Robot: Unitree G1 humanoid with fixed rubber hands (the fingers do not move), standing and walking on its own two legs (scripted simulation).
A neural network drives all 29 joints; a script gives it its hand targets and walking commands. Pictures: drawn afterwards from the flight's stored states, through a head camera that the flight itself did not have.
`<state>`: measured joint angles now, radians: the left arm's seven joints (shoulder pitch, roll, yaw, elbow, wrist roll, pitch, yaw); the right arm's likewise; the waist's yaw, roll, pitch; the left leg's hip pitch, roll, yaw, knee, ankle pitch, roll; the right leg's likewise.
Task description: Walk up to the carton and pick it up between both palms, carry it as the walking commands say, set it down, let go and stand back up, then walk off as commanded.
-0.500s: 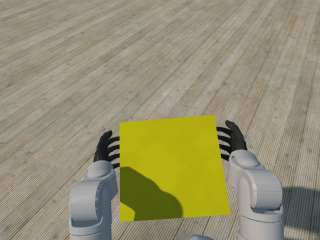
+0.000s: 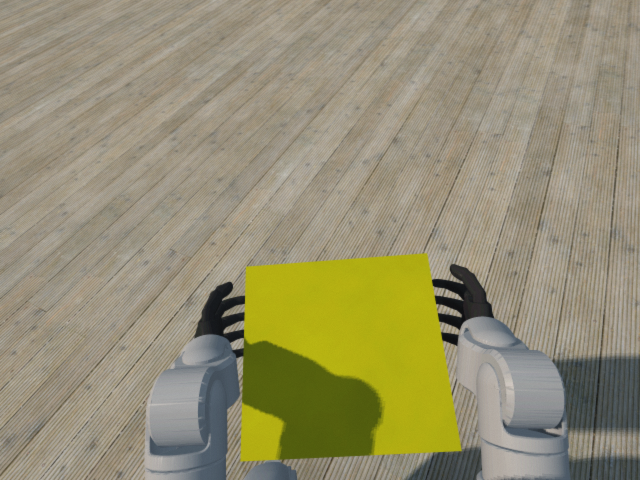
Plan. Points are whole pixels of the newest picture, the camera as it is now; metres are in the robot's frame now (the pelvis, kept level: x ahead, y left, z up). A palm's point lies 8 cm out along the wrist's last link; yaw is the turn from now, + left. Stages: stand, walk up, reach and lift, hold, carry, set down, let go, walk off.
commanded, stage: carry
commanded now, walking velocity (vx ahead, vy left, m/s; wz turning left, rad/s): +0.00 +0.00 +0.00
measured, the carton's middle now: (344, 362) +0.27 -0.02 -0.03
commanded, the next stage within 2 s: none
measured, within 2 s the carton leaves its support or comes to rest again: neither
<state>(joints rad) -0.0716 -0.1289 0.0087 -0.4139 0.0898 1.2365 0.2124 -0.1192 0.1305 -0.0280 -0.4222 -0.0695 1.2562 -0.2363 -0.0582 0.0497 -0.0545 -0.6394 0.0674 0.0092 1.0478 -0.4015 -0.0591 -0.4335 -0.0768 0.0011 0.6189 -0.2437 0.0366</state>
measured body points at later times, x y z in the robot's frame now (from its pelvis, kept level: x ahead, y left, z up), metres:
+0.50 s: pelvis -0.08 -0.07 +0.01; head -0.10 -0.08 +0.46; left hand +0.19 +0.08 +0.10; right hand +0.20 -0.21 +0.11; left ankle -0.05 +0.06 -0.72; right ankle +0.04 -0.15 -0.72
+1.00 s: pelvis -0.12 -0.08 +0.00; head -0.15 -0.09 +0.45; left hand +0.14 +0.07 +0.10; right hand +0.15 -0.22 +0.10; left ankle -0.05 +0.05 -0.73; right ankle -0.10 -0.17 -0.73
